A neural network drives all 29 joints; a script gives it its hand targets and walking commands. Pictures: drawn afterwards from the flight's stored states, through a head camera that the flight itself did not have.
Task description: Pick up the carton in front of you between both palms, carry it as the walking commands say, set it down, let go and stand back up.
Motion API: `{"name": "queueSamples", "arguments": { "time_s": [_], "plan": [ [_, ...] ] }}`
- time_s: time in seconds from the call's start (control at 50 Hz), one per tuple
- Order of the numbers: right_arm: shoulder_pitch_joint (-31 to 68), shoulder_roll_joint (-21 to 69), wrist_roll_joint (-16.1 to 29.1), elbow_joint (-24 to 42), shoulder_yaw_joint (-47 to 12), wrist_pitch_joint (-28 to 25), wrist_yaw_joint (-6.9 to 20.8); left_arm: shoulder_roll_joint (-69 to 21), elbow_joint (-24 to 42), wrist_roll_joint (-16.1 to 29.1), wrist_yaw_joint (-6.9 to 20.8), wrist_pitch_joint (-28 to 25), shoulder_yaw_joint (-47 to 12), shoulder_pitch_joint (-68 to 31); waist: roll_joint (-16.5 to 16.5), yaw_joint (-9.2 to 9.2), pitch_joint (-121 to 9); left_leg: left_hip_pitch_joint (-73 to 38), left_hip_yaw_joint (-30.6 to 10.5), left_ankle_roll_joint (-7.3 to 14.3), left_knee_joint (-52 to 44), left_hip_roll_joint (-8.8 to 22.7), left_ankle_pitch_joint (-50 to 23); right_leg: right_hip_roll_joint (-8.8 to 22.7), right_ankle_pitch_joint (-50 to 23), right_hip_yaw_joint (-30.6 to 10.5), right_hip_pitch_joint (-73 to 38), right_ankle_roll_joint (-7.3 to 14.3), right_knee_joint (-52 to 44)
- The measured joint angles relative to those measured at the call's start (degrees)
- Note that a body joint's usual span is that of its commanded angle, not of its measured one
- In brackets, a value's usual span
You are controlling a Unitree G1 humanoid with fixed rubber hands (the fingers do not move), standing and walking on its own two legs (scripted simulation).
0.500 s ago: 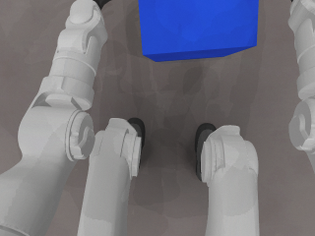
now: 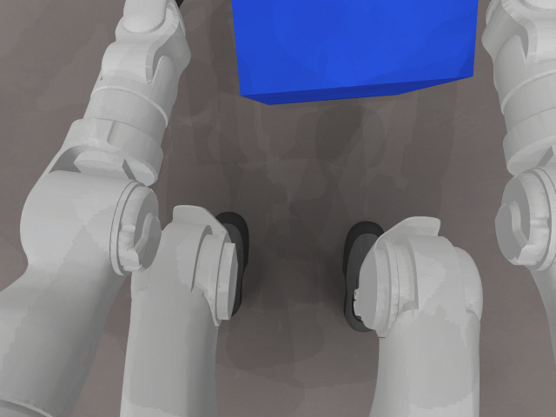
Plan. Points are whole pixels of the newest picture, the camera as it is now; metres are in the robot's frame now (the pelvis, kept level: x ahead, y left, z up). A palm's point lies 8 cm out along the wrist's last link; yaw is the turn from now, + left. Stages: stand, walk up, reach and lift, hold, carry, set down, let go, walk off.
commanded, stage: reach and lift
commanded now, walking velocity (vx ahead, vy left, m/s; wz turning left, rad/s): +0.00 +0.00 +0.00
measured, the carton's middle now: (337, 7) +0.55 -0.05 -0.24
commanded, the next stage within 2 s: none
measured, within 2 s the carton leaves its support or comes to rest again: leaves its support in 0.46 s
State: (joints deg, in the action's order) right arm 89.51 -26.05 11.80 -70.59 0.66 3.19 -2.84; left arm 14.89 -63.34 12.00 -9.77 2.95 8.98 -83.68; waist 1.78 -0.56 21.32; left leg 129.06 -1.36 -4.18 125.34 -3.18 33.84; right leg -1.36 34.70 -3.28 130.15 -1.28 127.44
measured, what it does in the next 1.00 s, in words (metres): rises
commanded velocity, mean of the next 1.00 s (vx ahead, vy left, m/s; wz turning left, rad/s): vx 0.00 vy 0.00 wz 0.00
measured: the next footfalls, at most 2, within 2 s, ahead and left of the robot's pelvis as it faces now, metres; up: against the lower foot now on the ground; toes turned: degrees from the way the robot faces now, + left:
none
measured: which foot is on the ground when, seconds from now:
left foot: down 0.00-1.00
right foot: down 0.00-1.00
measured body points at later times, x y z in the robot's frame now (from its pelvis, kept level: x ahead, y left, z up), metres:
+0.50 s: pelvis +0.00 +0.00 +0.00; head +0.37 -0.04 +0.24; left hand +0.57 +0.12 -0.17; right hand +0.57 -0.19 -0.18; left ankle +0.11 +0.13 -0.33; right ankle +0.10 -0.12 -0.33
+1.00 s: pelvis -0.01 +0.01 +0.10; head +0.26 -0.03 +0.45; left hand +0.52 +0.12 +0.03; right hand +0.51 -0.19 +0.03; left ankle +0.11 +0.14 -0.33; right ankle +0.10 -0.13 -0.33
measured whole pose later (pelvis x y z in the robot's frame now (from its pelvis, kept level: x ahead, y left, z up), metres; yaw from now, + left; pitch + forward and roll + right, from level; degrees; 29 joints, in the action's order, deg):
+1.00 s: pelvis -0.01 +0.01 +0.10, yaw -3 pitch +43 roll +2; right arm 70.0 -5.7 -15.8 -48.3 26.2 21.7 1.0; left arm -2.0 -40.8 -14.1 -4.9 20.3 34.1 -65.7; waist 1.6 -0.1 -6.1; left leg 119.5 -4.7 -5.1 104.3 -6.9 28.2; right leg -5.6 27.5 -5.3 120.6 -3.4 105.0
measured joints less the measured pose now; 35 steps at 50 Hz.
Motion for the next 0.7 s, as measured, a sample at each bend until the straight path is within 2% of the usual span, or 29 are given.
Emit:
{"name": "queueSamples", "arguments": {
  "time_s": [0.18, 0.24, 0.3, 0.36, 0.42, 0.5, 0.58, 0.7],
  "plan": [
    [3.33, 1.35, 0.11, -0.67, -1.34, 0.32, 0.16, -2.36, 0.22, -1.03, -0.17, 0.39, -0.16, -3.38, -0.12, 0.37, 2.98, -1.08, -0.09, -0.04, -1.77, -0.25, -1.81, 0.14, -1.76, 0.06, -1.11, 0.06, -1.76],
    [5.31, 1.57, -1.32, -1.91, -0.96, 1.09, -0.2, -3.03, 0.2, -3.36, -1.6, 0.85, 2.98, -4.7, -0.26, 0.45, 4.55, -2.03, -0.28, -0.21, -1.85, -0.26, -1.81, -0.07, -1.94, 0.17, -1.93, 0.15, -1.9],
    [6.21, 1.98, -3.86, -2.18, 0.93, 2.69, 0.06, -3.88, 1.38, -7.05, -0.82, 2.58, 7.28, -4.77, -0.23, 0.52, 4.9, -2.34, -0.53, -0.45, -1.34, -0.58, -1.5, -0.18, -1.7, 0.26, -2.17, 0.3, -1.36],
    [4.63, 3.09, -6.53, 0.53, 3.88, 5.15, 1.52, -4.07, 2.92, -10.05, 1.11, 4.9, 10.17, -3.98, -0.23, 0.59, 3.96, -1.86, -0.92, -0.74, -0.4, -0.99, -0.92, -0.14, -1.1, 0.54, -1.71, 0.55, -0.4],
    [1.65, 4.6, -8.32, 4.24, 6.09, 7.07, 2.19, -3.92, 4.85, -10.58, 2.23, 6.69, 11.15, -2.05, 0.1, 0.8, 2.18, -1.18, -1.2, -0.98, 0.44, -1.27, -0.16, -0.1, -0.33, 0.74, -1.09, 0.7, 0.4],
    [-3.02, 6.34, -8.28, 9.39, 6.37, 8.71, 0.89, -4.52, 8.28, -8.76, 1.3, 8.11, 10.6, 1.13, 0.74, 0.98, -0.91, -0.16, -1.42, -1.27, 0.77, -1.9, 0.38, -0.11, 0.41, 0.68, -0.18, 0.63, 0.82],
    [-7.79, 8.12, -7.87, 15.34, 6.08, 10.79, -2.18, -6.79, 13.93, -7.4, -1.66, 9.27, 10.18, 5.73, 1.12, 0.78, -5.18, 0.43, -2.03, -1.78, 0.07, -2.89, 0.49, -1.05, 0.26, 0.22, 0.47, -0.09, -0.04],
    [-14.55, 12.23, -11.28, 21.77, 10.56, 14.49, -1.31, -10.64, 21.09, -10.56, -0.58, 11.79, 13.54, 14.01, 0.91, 0.69, -15.06, -0.65, -2.73, -2.12, -3.76, -3.26, -0.04, -3.23, -1.28, -0.77, -0.4, -1.72, -4.6]
  ]
}}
